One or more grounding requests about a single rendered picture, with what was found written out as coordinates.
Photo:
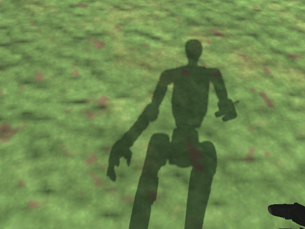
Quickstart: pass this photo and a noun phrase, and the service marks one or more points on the robot right hand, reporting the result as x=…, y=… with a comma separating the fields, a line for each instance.
x=295, y=212

